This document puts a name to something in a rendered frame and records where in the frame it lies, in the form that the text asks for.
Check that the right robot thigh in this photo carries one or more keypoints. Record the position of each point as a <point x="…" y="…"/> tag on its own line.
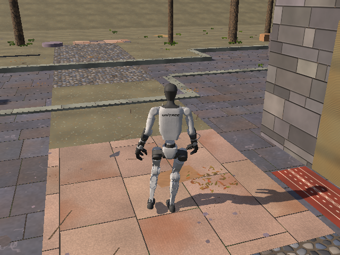
<point x="182" y="156"/>

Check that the robot left upper arm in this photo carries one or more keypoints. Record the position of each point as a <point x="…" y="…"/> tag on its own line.
<point x="150" y="120"/>

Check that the left robot hand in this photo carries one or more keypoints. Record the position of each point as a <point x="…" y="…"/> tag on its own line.
<point x="138" y="153"/>

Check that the robot right upper arm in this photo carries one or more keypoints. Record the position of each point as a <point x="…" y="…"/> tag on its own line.
<point x="189" y="120"/>

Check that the left robot forearm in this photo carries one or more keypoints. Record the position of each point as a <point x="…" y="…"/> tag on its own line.
<point x="142" y="140"/>

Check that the right robot forearm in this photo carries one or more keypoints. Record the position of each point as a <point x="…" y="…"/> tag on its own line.
<point x="193" y="139"/>

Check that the right robot hand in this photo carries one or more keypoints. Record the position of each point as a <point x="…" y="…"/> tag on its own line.
<point x="190" y="146"/>

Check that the right robot foot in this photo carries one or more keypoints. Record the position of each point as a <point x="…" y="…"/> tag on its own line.
<point x="172" y="207"/>

